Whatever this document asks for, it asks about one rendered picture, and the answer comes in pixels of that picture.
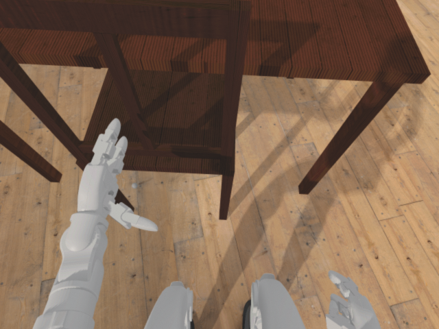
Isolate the table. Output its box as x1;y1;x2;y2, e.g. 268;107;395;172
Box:
0;0;431;195

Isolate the robot left thigh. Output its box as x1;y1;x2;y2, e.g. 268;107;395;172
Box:
144;286;193;329

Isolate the left robot forearm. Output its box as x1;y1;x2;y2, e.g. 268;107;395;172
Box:
32;212;109;329

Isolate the chair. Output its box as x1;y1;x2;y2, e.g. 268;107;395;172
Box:
0;0;251;220

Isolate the robot right shin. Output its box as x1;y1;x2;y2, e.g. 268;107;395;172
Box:
250;273;275;329

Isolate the robot right hand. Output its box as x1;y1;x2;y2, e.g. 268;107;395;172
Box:
326;270;381;329

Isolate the robot left hand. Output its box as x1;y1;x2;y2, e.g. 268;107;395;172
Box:
78;118;158;232

